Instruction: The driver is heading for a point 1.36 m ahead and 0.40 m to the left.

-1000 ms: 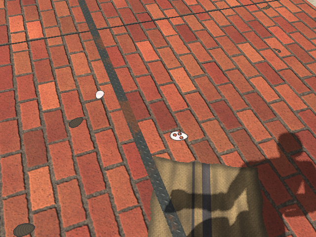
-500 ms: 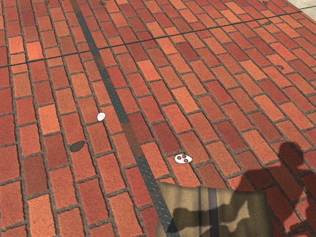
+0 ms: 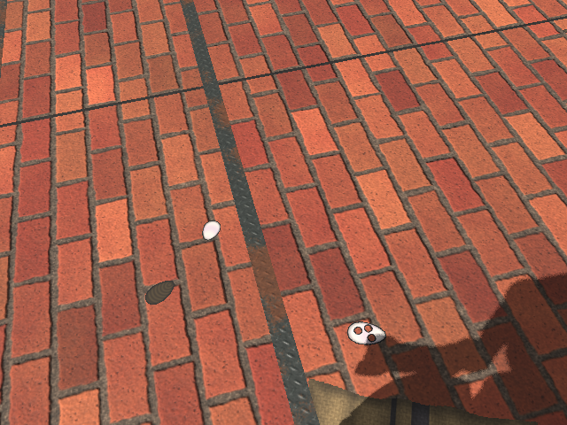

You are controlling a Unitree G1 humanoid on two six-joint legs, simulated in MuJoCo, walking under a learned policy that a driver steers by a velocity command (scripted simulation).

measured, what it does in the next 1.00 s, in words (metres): walks ahead, turning left: left foot, then right foot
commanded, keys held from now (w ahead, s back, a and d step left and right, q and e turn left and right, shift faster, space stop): q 0.70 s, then no key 0.30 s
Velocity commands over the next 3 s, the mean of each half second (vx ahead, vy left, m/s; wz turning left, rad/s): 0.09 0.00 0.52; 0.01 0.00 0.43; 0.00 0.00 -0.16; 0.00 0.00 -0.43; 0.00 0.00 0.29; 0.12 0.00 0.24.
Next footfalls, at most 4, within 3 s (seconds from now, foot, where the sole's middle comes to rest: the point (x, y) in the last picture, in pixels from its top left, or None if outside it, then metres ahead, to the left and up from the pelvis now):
0.30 left None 0.17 0.14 -0.78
0.74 right None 0.23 -0.08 -0.78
1.08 left None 0.08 0.14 -0.78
1.52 right None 0.20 -0.08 -0.78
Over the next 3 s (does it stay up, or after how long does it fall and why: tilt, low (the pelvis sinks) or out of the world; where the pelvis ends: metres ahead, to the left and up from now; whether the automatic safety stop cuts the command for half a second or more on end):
stays up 0.16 0.09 0.01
